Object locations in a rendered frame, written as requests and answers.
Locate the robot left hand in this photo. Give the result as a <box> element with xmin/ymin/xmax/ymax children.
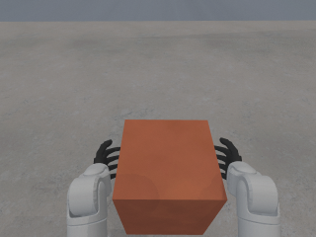
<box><xmin>93</xmin><ymin>139</ymin><xmax>120</xmax><ymax>179</ymax></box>

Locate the robot right hand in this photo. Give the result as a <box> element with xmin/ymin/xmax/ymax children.
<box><xmin>214</xmin><ymin>137</ymin><xmax>242</xmax><ymax>180</ymax></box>

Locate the right robot forearm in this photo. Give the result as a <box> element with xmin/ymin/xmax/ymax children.
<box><xmin>226</xmin><ymin>161</ymin><xmax>281</xmax><ymax>237</ymax></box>

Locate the carton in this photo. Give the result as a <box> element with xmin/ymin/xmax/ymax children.
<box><xmin>112</xmin><ymin>119</ymin><xmax>228</xmax><ymax>235</ymax></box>

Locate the left robot forearm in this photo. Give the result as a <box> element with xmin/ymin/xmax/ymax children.
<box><xmin>66</xmin><ymin>163</ymin><xmax>112</xmax><ymax>237</ymax></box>

